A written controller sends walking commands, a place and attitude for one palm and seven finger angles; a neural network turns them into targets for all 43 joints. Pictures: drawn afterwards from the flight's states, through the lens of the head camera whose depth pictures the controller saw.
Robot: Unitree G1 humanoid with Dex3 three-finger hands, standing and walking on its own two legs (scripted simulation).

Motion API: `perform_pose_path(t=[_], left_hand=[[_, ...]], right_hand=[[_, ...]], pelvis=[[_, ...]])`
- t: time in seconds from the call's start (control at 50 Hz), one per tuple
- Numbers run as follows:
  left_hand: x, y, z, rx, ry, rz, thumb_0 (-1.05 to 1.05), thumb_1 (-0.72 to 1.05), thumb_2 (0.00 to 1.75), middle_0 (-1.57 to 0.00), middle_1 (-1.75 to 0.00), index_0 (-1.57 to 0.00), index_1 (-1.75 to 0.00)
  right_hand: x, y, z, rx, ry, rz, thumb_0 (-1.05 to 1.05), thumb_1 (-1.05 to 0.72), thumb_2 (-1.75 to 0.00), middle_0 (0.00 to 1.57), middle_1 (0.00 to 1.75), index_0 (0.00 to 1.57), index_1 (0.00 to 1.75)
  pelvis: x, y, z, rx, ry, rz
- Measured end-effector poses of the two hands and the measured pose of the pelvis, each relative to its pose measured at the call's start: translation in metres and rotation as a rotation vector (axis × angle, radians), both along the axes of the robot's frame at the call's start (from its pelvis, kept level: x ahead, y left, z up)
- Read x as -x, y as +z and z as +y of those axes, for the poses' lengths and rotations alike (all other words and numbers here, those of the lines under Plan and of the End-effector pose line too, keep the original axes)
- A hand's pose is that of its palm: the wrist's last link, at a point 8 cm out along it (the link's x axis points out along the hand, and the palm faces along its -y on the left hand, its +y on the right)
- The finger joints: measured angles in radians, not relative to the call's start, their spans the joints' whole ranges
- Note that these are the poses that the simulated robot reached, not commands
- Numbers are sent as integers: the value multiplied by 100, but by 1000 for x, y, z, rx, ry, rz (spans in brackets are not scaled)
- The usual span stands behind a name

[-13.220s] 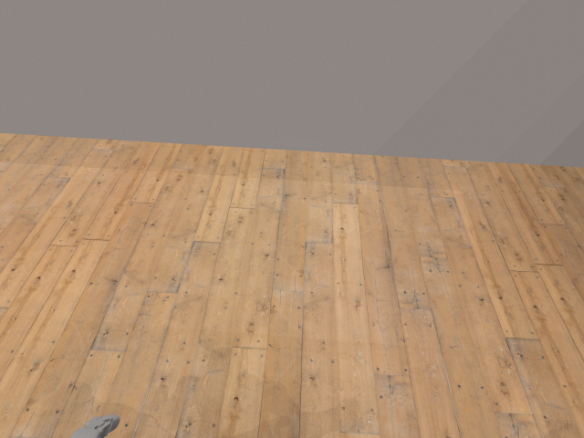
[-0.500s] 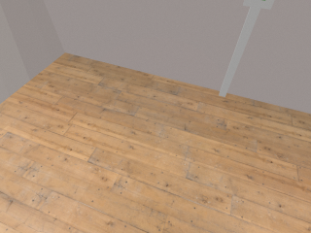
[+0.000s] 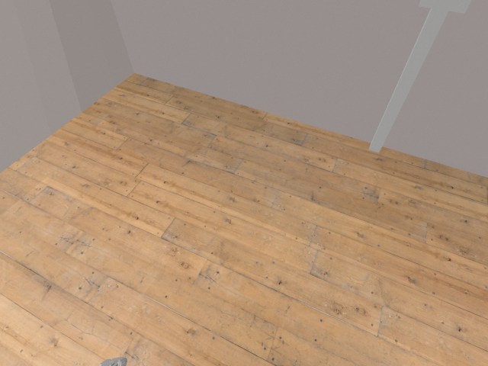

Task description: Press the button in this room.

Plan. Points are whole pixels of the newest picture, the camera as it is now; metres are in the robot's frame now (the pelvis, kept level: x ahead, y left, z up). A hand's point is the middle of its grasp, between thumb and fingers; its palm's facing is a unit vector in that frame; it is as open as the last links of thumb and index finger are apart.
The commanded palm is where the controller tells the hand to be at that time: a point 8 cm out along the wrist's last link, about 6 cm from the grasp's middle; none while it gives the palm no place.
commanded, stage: stand and wait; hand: left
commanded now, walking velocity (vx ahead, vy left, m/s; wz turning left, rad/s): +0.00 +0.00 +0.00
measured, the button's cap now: out of the picture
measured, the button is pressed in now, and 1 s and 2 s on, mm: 0 0 0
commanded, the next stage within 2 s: turn or walk to find it in 0.50 s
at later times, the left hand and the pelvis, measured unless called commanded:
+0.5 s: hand out of the picture -0.03 +0.16 -0.18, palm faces +0.14 -0.97 -0.21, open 7.3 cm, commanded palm none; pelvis -0.02 -0.02 +0.00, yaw +4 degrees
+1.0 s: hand out of the picture -0.03 +0.19 -0.18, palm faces +0.00 -0.97 -0.25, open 7.4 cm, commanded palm none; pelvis -0.04 -0.01 -0.01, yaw -4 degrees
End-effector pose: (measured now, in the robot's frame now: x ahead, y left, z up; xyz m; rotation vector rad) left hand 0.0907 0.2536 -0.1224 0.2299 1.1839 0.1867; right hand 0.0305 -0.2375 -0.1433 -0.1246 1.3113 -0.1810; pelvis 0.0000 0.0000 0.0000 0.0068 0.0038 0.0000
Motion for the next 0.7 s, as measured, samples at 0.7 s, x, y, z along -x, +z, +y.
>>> perform_pose_path(t=[0.7], left_hand=[[162,-27,-42,127,171,240,1,91,89,-20,-30,-20,-30]], right_hand=[[6,6,7,29,123,4,1,-93,-90,20,30,20,30]], pelvis=[[31,2,-5,7,64,-44]])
